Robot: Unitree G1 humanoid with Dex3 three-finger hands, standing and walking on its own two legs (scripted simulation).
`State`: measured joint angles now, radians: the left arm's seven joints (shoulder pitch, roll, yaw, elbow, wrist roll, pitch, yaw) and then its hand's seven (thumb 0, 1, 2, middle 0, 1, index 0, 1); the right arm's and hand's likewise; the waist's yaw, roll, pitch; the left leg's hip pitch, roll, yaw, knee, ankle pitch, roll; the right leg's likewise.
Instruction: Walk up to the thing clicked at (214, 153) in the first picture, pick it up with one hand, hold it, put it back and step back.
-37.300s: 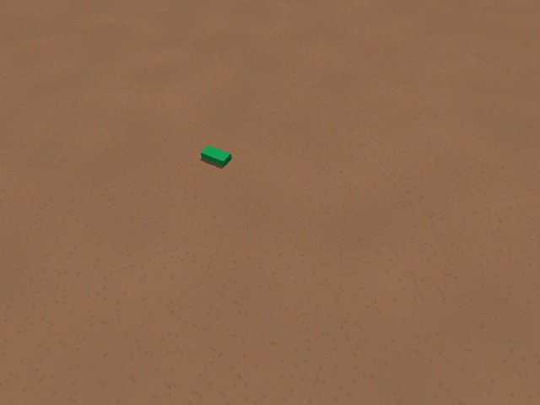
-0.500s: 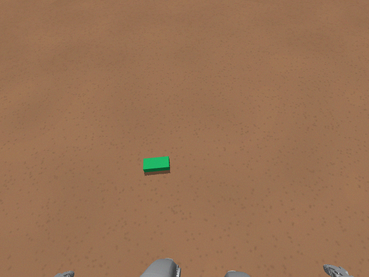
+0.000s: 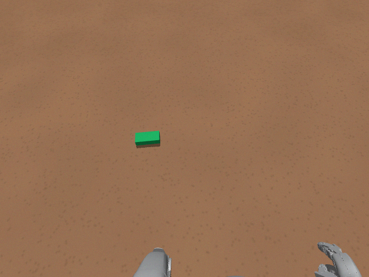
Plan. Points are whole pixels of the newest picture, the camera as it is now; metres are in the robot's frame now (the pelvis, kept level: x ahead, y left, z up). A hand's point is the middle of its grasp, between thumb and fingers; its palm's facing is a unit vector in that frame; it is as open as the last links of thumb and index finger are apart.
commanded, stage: step back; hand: left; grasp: from above
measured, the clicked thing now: (147, 138) +0.97 +0.29 -0.73
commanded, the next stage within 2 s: stand in 1.14 s
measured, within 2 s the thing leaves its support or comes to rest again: neither
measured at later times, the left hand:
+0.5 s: hand out of the picture -0.06 +0.28 -0.13, palm faces +0.10 -0.92 -0.39, open 7.4 cm
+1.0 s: hand out of the picture +0.01 +0.30 -0.13, palm faces +0.09 -0.93 -0.36, open 7.4 cm
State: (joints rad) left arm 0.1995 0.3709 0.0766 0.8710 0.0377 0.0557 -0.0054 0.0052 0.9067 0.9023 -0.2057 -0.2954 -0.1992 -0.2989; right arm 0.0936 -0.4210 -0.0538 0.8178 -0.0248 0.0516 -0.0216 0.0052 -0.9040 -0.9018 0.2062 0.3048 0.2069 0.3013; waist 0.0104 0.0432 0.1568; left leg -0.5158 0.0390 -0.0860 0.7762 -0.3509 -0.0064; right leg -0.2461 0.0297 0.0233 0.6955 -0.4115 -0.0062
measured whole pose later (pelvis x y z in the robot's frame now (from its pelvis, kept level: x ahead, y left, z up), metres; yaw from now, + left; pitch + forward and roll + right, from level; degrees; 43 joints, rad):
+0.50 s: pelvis -0.09 +0.00 +0.01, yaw +4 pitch -3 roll +1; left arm 0.25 0.40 0.08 0.99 0.02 0.01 -0.02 0.01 0.91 0.90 -0.21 -0.30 -0.20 -0.30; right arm 0.21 -0.34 -0.04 0.98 -0.05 0.00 0.03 0.01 -0.90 -0.90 0.21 0.31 0.21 0.30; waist 0.01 -0.02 0.05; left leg -0.21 0.00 0.00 0.58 -0.32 0.01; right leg -0.27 -0.02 0.00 0.64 -0.40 -0.01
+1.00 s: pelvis -0.05 +0.03 +0.02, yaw +5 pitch -2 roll -1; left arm 0.13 0.38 0.04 1.05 0.01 -0.02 0.00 0.01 0.91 0.90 -0.21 -0.30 -0.20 -0.30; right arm 0.12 -0.32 -0.02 1.04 -0.02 -0.02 0.01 0.01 -0.91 -0.90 0.20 0.30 0.21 0.30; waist 0.01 -0.01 0.07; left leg -0.21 0.00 0.00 0.55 -0.30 0.01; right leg -0.18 -0.03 0.01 0.51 -0.30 0.03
